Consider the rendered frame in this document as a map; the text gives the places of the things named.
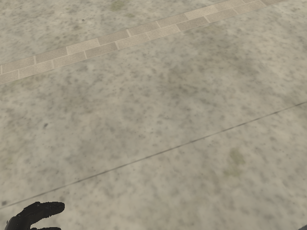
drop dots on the left robot hand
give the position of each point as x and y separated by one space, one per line
33 213

